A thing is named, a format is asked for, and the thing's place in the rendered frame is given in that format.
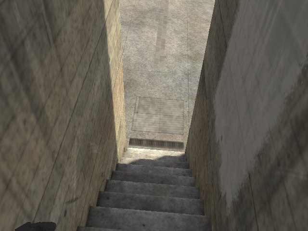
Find stairs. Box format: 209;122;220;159
77;148;211;231

